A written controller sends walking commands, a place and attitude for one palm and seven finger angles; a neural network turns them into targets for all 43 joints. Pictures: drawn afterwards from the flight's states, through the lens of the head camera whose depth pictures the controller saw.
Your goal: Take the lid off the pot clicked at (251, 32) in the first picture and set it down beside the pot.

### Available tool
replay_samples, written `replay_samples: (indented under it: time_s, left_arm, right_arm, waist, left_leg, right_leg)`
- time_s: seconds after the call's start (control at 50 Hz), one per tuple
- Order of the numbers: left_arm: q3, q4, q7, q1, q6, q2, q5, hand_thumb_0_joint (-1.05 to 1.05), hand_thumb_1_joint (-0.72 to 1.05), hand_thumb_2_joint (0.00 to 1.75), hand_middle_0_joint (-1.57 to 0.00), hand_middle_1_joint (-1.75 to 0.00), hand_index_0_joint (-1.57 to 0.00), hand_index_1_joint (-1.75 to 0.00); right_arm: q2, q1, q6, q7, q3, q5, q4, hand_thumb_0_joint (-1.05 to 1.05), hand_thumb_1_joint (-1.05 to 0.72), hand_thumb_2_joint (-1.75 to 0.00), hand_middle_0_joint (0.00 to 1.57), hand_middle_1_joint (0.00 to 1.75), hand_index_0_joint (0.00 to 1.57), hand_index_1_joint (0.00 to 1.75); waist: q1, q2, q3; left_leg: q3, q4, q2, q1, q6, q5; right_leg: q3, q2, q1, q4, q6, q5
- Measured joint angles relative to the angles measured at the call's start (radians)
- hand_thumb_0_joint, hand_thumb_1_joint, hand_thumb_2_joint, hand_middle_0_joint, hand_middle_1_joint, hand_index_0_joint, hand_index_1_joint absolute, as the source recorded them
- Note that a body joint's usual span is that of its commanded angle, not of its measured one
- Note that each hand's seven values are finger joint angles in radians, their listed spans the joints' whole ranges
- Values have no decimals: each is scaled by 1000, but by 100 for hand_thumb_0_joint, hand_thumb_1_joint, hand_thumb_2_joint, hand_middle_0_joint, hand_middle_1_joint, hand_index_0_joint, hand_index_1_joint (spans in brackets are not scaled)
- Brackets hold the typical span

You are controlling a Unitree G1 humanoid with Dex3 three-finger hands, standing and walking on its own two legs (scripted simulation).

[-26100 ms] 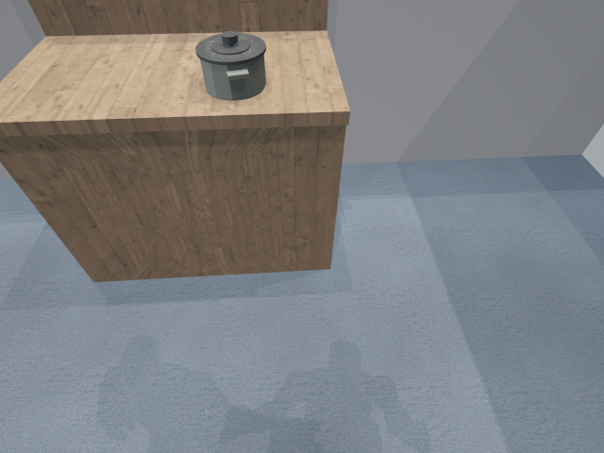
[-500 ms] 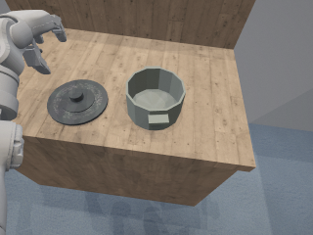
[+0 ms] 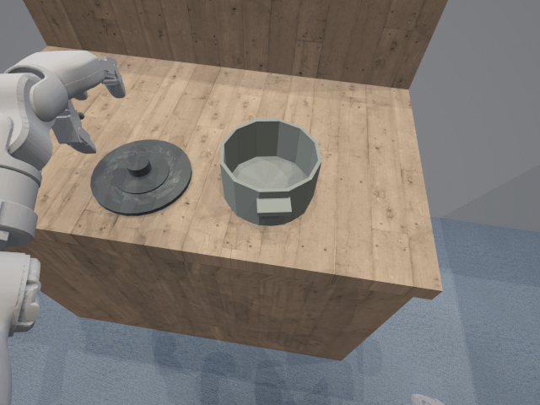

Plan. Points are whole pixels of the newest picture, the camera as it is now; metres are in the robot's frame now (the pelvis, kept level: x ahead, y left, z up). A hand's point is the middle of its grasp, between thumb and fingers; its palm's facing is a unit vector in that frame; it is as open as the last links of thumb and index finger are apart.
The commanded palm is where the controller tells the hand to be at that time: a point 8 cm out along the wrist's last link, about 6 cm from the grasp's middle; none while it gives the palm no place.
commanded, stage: draw the hand back to the body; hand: left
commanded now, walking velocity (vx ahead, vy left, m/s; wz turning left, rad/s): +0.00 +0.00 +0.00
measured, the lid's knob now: (138, 165) +0.51 +0.24 +0.02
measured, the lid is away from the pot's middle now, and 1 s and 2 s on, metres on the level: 0.24 0.24 0.24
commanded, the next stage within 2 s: step back with the hand held close in 1.90 s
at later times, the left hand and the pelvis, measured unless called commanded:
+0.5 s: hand (113, 112) +0.40 +0.18 +0.23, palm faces +0.31 -0.92 -0.24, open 10.6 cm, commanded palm +0.34 +0.24 +0.23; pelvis +0.01 -0.05 +0.01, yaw -3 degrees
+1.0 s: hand (118, 181) +0.31 +0.16 +0.21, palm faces +0.43 -0.87 -0.26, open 8.2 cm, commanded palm +0.26 +0.20 +0.22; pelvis -0.01 -0.10 +0.01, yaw -3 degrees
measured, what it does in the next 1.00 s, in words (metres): shifts its weight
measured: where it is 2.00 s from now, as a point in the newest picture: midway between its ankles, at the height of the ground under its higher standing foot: outside the picture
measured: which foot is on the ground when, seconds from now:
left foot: down 0.00-1.00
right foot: down 0.00-1.00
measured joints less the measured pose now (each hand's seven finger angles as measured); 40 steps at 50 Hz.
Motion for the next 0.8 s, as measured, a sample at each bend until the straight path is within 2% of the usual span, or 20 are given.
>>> replay_samples:
  time_s: [0.08,0.14,0.16,0.2,0.22,0.24,0.26,0.28,0.32,0.4,0.48,0.68,0.8]
  left_arm:
    - [-1,-92,-9,69,20,7,-6,0,1,62,-36,-88,-35,-88]
    - [24,-144,-7,119,10,8,-30,0,1,62,-36,-88,-35,-88]
    - [60,-143,27,134,9,-6,-156,0,1,62,-36,-88,-35,-88]
    - [118,-169,156,180,-6,-65,-435,0,1,62,-36,-89,-35,-88]
    - [142,-195,224,212,-19,-102,-551,0,1,62,-36,-89,-35,-88]
    - [166,-223,284,247,-33,-139,-645,0,1,62,-36,-89,-35,-88]
    - [189,-250,336,281,-44,-171,-715,0,1,62,-36,-89,-35,-88]
    - [210,-275,380,309,-51,-198,-766,0,1,62,-36,-88,-35,-88]
    - [252,-320,450,356,-57,-234,-829,0,1,62,-36,-88,-35,-88]
    - [336,-401,537,443,-55,-259,-903,0,4,63,-35,-86,-34,-85]
    - [383,-481,570,532,-51,-267,-944,0,10,65,-34,-82,-33,-82]
    - [453,-596,597,710,-27,-262,-985,1,30,71,-30,-69,-29,-68]
    - [462,-627,607,770,-24,-274,-999,1,44,75,-28,-60,-27,-60]
  right_arm:
    - [0,-23,4,5,-1,0,-17,0,-91,-90,20,30,20,30]
    - [-2,-41,2,6,4,3,-25,0,-91,-90,20,30,20,30]
    - [2,-37,-11,0,0,2,-35,0,-91,-90,20,30,20,30]
    - [14,-20,-59,-22,1,-2,-49,0,-91,-90,20,30,20,30]
    - [22,-15,-82,-32,10,-4,-46,0,-91,-90,20,30,20,29]
    - [29,-15,-100,-40,23,-6,-37,0,-91,-90,20,30,20,29]
    - [36,-20,-116,-47,36,-9,-26,0,-91,-90,20,30,20,30]
    - [44,-25,-129,-52,47,-13,-14,0,-91,-90,20,30,20,30]
    - [60,-34,-154,-59,61,-21,3,0,-91,-90,20,30,20,30]
    - [71,-33,-194,-63,60,-32,11,1,-90,-90,20,30,20,30]
    - [55,-23,-213,-61,47,-35,24,1,-90,-90,20,30,20,30]
    - [4,-20,-205,-75,12,-26,71,1,-90,-90,20,30,20,30]
    - [-4,-48,-213,-86,6,-19,77,1,-91,-90,20,30,20,30]
  waist:
    - [10,3,11]
    - [19,5,13]
    - [30,5,23]
    - [59,-5,52]
    - [71,-14,59]
    - [77,-23,63]
    - [79,-30,65]
    - [76,-38,65]
    - [64,-51,65]
    - [48,-50,65]
    - [46,-39,60]
    - [59,-13,57]
    - [70,-9,60]
  left_leg:
    - [-5,-9,1,15,-4,7]
    - [-10,-17,0,27,-7,15]
    - [-9,-21,1,39,-10,15]
    - [-2,-39,2,85,-19,17]
    - [3,-50,1,106,-21,19]
    - [7,-57,3,123,-22,18]
    - [11,-60,7,137,-23,16]
    - [13,-61,12,148,-26,13]
    - [15,-61,22,167,-35,6]
    - [27,-61,45,197,-51,-8]
    - [40,-60,58,215,-62,-20]
    - [27,-49,89,238,-95,-34]
    - [16,-44,103,246,-115,-34]
  right_leg:
    - [-5,1,16,-8,4,7]
    - [-9,-1,29,-16,4,9]
    - [-8,0,39,-17,-1,8]
    - [-2,0,70,-10,-25,-5]
    - [4,-1,85,-10,-29,-11]
    - [9,0,99,-13,-24,-10]
    - [13,3,112,-18,-16,-8]
    - [16,8,123,-23,-9,-5]
    - [19,17,143,-30,-2,-1]
    - [9,31,170,-36,2,2]
    - [5,38,184,-35,11,-8]
    - [-7,70,203,-17,-22,-24]
    - [-18,84,208,-3,-42,-29]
